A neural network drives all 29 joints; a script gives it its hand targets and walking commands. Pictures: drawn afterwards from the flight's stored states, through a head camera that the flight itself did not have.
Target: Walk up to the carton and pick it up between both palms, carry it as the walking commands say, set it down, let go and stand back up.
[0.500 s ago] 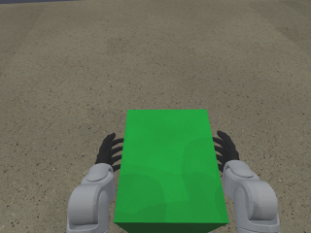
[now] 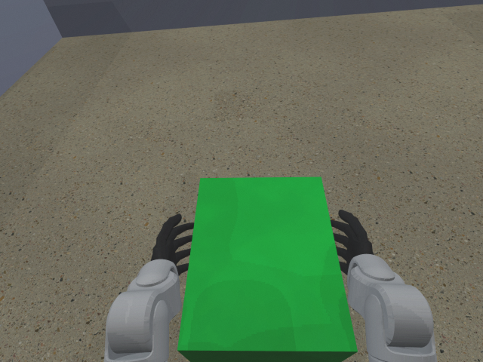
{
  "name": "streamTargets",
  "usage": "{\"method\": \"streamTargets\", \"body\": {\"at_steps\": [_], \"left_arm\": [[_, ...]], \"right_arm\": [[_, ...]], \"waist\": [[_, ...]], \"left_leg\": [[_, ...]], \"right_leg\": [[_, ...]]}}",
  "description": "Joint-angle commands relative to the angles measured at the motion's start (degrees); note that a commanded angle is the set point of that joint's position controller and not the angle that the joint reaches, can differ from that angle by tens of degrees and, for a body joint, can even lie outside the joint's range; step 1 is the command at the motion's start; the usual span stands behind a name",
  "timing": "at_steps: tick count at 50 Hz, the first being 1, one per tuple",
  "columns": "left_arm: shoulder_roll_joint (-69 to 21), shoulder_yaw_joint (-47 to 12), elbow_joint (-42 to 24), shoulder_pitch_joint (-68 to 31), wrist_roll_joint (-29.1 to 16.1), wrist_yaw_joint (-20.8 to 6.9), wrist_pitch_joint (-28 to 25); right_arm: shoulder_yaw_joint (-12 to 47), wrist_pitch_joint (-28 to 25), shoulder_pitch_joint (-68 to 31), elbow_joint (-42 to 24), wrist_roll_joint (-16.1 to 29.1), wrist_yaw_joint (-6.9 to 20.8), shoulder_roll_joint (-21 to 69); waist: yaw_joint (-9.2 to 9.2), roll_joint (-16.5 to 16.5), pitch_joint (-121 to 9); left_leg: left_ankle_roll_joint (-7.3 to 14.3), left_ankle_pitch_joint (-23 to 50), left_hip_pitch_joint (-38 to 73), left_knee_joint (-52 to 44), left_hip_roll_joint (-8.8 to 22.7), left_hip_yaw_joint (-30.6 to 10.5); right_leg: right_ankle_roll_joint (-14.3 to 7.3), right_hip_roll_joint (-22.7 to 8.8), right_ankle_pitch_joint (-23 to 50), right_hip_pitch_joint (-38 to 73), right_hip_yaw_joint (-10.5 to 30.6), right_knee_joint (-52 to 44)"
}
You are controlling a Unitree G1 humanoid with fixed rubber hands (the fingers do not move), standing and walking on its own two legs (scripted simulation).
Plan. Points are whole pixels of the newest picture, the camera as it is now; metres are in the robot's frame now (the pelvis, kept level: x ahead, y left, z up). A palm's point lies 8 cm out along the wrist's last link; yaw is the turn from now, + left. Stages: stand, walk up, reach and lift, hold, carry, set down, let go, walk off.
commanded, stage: carry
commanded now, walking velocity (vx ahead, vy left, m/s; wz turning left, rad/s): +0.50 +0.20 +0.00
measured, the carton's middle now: (260, 283) +0.25 +0.01 +0.01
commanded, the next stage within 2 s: none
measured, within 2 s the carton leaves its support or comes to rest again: neither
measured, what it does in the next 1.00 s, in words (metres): walks ahead: left foot, then right foot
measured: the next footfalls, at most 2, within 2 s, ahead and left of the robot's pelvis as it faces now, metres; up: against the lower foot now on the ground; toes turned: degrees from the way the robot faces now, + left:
left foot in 0.16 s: +0.29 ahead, +0.19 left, +0.00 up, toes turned +6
right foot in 0.62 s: +0.53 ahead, +0.05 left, +0.00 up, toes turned -15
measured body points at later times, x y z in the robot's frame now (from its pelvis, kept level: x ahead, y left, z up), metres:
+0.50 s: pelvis +0.32 +0.15 -0.01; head +0.32 +0.14 +0.44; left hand +0.60 +0.26 +0.08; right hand +0.57 -0.02 +0.07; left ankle +0.25 +0.19 -0.75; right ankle +0.38 +0.02 -0.71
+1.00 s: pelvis +0.63 +0.24 -0.01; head +0.64 +0.22 +0.44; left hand +0.90 +0.37 +0.08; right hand +0.90 +0.08 +0.07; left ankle +0.76 +0.37 -0.73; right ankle +0.50 +0.06 -0.75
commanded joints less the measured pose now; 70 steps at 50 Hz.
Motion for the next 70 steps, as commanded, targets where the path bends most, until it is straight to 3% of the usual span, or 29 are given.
{"method": "streamTargets", "body": {"at_steps": [1, 5, 7, 8, 9, 10, 11, 14, 18, 21, 27, 30, 31, 32, 33, 34, 35, 38, 44, 48, 51, 52, 53, 54, 56, 58, 64, 66, 70], "left_arm": [[-49.7, -30.9, -6.5, -20.4, -15.4, -8.8, -0.7], [-47.3, -30.0, -7.8, -17.9, -14.3, -8.0, 0.0], [-45.7, -30.4, -8.5, -18.3, -13.4, -7.5, 0.9], [-44.6, -30.5, -8.3, -18.9, -12.5, -7.3, 1.4], [-43.5, -30.6, -7.9, -19.8, -11.8, -7.0, 2.1], [-45.9, -31.2, -7.1, -18.7, -12.9, -7.2, 2.3], [-47.8, -32.1, -6.8, -19.4, -13.3, -7.4, 2.1], [-54.6, -34.7, -7.7, -24.2, -14.8, -8.4, -0.1], [-54.3, -33.8, -5.9, -21.9, -13.4, -8.1, -1.7], [-52.1, -32.8, -5.0, -20.4, -12.8, -7.7, -1.6], [-49.7, -31.7, -4.8, -19.6, -13.0, -6.8, -0.1], [-49.2, -31.2, -5.7, -19.6, -13.7, -6.3, 0.4], [-49.0, -30.7, -5.8, -19.1, -13.7, -6.1, 0.5], [-48.8, -30.2, -6.0, -18.1, -13.3, -6.0, 0.5], [-47.7, -30.0, -5.6, -19.0, -12.5, -5.7, 0.2], [-48.1, -30.6, -3.9, -17.5, -12.6, -5.7, 0.6], [-48.8, -30.8, -4.2, -18.3, -12.6, -6.0, 0.6], [-52.7, -32.3, -4.6, -23.6, -15.0, -8.0, 0.3], [-50.0, -31.6, -6.8, -21.7, -15.8, -8.8, -0.7], [-47.3, -30.2, -7.5, -18.1, -14.4, -7.9, 0.2], [-44.7, -30.2, -7.9, -18.4, -12.6, -7.0, 1.6], [-43.2, -30.1, -7.4, -19.3, -11.5, -6.7, 2.2], [-44.7, -30.8, -7.5, -19.3, -12.3, -6.8, 2.6], [-46.6, -31.4, -6.5, -18.8, -13.3, -7.1, 2.5], [-51.1, -33.9, -7.4, -23.6, -14.4, -7.8, 1.3], [-54.9, -34.7, -7.8, -23.7, -15.0, -8.3, -0.6], [-51.8, -32.8, -5.8, -20.0, -13.0, -7.4, -1.7], [-50.7, -32.4, -5.6, -19.3, -13.0, -7.2, -1.4], [-49.7, -31.8, -6.0, -18.7, -13.8, -6.5, -0.4]], "right_arm": [[33.0, -2.0, -18.8, -6.8, 13.7, 5.7, 52.4], [34.2, -0.9, -19.8, -9.4, 15.5, 5.7, 50.4], [33.5, -0.1, -18.2, -8.3, 15.7, 5.7, 49.4], [33.1, 0.2, -18.1, -7.4, 15.5, 5.9, 48.9], [31.9, 0.5, -18.5, -6.1, 14.7, 5.9, 47.3], [30.8, 0.4, -17.3, -4.9, 14.9, 6.2, 46.8], [31.4, 0.1, -18.9, -6.4, 15.6, 6.6, 49.3], [32.3, -2.1, -23.4, -7.3, 16.2, 7.8, 56.7], [32.2, -2.9, -19.5, -4.9, 15.1, 8.3, 56.4], [32.2, -2.7, -19.1, -5.2, 14.9, 8.1, 53.5], [32.0, -1.4, -19.0, -6.9, 14.9, 7.1, 49.3], [31.7, -0.9, -19.0, -8.4, 15.3, 6.6, 47.7], [31.4, -0.7, -20.2, -8.6, 15.7, 6.6, 47.1], [31.4, -0.6, -22.7, -9.0, 16.2, 6.7, 46.8], [32.1, -0.1, -22.7, -9.7, 16.2, 7.0, 45.9], [32.4, 0.1, -20.8, -7.8, 15.3, 7.1, 45.9], [32.7, 0.0, -20.5, -6.8, 16.0, 7.1, 48.0], [31.5, -0.9, -20.7, -4.5, 14.3, 7.2, 52.3], [32.7, -1.9, -18.6, -6.3, 13.3, 5.7, 52.3], [34.0, -0.7, -19.7, -9.2, 14.8, 5.5, 49.8], [32.9, 0.5, -17.8, -7.2, 15.0, 5.7, 48.2], [32.0, 0.8, -18.8, -6.4, 14.5, 5.7, 47.4], [30.8, 0.9, -17.7, -4.8, 14.0, 5.8, 45.9], [31.3, 0.7, -18.9, -6.0, 15.1, 6.2, 47.8], [31.8, -0.8, -21.8, -6.5, 15.2, 6.8, 53.5], [32.5, -2.3, -22.8, -7.0, 15.9, 7.7, 57.6], [32.6, -2.8, -19.0, -5.8, 14.9, 7.9, 53.2], [32.7, -2.5, -19.0, -6.5, 14.8, 7.7, 51.5], [32.3, -1.5, -18.3, -7.8, 14.8, 6.8, 49.0]], "waist": [[-1.17, -13.7, -6.2], [-0.79, -15.7, -9.2], [-2.22, -12.1, -14.3], [-3.19, -7.4, -17.4], [-3.95, 4.9, -17.0], [-3.21, 20.0, -20.8], [-3.19, 15.6, -18.5], [-2.7, 4.2, -18.0], [-2.81, 4.9, -15.3], [-2.78, 3.7, -12.1], [-3.06, 3.6, -6.8], [-1.97, 4.4, -11.8], [-0.22, 4.3, -15.7], [2.18, 2.9, -18.6], [2.34, -13.6, -18.9], [0.76, -11.5, -19.3], [-0.26, -7.2, -19.5], [-1.4, -2.0, -9.9], [-1.45, -13.1, -5.9], [-0.96, -16.0, -8.4], [-2.66, -8.5, -15.5], [-3.62, 0.0, -15.6], [-3.54, 16.3, -18.1], [-3.55, 16.0, -17.6], [-3.2, 7.6, -16.3], [-2.79, 4.6, -17.6], [-2.87, 3.9, -11.9], [-2.88, 3.2, -10.1], [-3.22, 3.4, -8.8]], "left_leg": [[0.2, 6.1, 3.2, -12.9, -3.7, 7.3], [1.3, 10.4, 9.8, -21.9, -5.3, 8.3], [2.4, 8.6, 23.4, -25.5, -8.2, 12.2], [2.4, 4.1, 32.9, -26.9, -7.9, 10.5], [3.7, 0.1, 38.1, -32.9, 3.7, -7.3], [9.4, -1.5, 46.9, -37.5, 12.8, -25.8], [10.4, 5.7, 45.1, -37.1, 13.3, -22.4], [8.4, 16.7, 37.2, -34.9, 9.7, -10.5], [9.4, 9.7, 35.8, -39.9, 9.2, -5.9], [9.8, 13.7, 37.3, -41.0, 9.0, -3.5], [7.0, 34.8, 37.0, -37.7, 4.5, 3.6], [4.5, 54.3, 35.8, -23.3, 1.9, 8.0], [2.7, 53.0, 29.8, -14.1, 1.2, 10.6], [1.2, 42.6, 17.7, -1.4, 0.1, 10.7], [-2.2, 8.0, -1.5, 19.8, -7.8, 7.1], [-2.0, -14.2, -6.9, 33.4, -8.5, -3.3], [-1.1, -12.2, -9.7, 35.7, -3.2, -8.5], [-0.3, -1.9, -6.8, 18.8, 1.6, -5.2], [0.4, 4.1, 4.6, -12.3, -3.8, 7.1], [1.2, 8.6, 10.0, -21.2, -5.2, 8.3], [2.6, 2.9, 29.5, -26.3, -8.1, 11.5], [2.6, -1.2, 35.7, -31.7, -0.4, -1.0], [9.1, -3.4, 44.4, -36.7, 12.1, -23.6], [12.0, 0.5, 45.2, -38.4, 13.7, -25.7], [11.6, 15.3, 39.6, -33.7, 11.9, -16.3], [10.2, 18.0, 35.9, -34.6, 10.0, -9.5], [11.2, 12.7, 35.5, -40.9, 9.3, -3.6], [10.4, 18.6, 35.9, -40.3, 8.4, -1.2], [6.9, 48.9, 39.9, -33.3, 6.3, 3.5]], "right_leg": [[-3.8, -9.2, 25.7, 5.0, 3.0, -7.9], [-1.6, -10.5, 29.7, 9.4, 0.1, -1.5], [0.2, -8.1, 28.3, 6.3, -2.3, 10.9], [0.9, -5.9, 21.1, 0.8, -2.2, 20.9], [2.3, -1.7, 4.1, -11.4, -2.6, 36.3], [2.5, 2.7, -18.3, -26.6, 2.9, 48.1], [0.9, 0.3, -18.0, -30.0, 9.5, 52.9], [-1.1, -4.1, -12.1, -26.7, 12.9, 48.3], [-1.2, -2.9, -5.1, -26.4, 9.5, 37.4], [-0.7, -2.4, -2.2, -28.8, 7.8, 31.4], [-0.6, 2.6, 1.6, -23.9, 0.0, 17.6], [-1.7, 7.7, 2.9, -9.6, -3.9, 10.1], [-2.8, 6.4, 5.8, 2.6, -2.1, 6.1], [-5.4, -0.4, 4.0, 16.5, 6.4, 4.0], [-16.7, -19.1, 10.3, 24.2, 37.1, -1.9], [-20.2, -22.7, 20.5, 21.7, 42.9, -4.1], [-17.9, -22.6, 22.7, 19.7, 38.0, -3.6], [-8.2, -16.0, 8.3, 7.6, 20.2, -7.4], [-3.7, -10.4, 21.2, 2.9, 3.5, -9.0], [-1.6, -11.5, 22.1, 7.1, 1.0, -3.8], [0.6, -7.4, 18.0, 1.7, -2.2, 15.6], [2.1, -4.1, 7.8, -7.5, -2.2, 29.4], [3.3, 2.1, -16.7, -25.2, -0.4, 43.3], [1.6, 1.2, -19.8, -30.9, 7.9, 50.3], [-0.8, -3.4, -17.0, -30.0, 12.5, 50.9], [-1.4, -4.0, -12.0, -25.9, 12.0, 44.0], [-0.9, -1.8, -4.2, -26.6, 6.7, 27.6], [-0.8, -0.7, -2.9, -26.1, 4.6, 23.2], [-1.3, 3.7, 1.1, -23.5, 0.2, 16.9]]}}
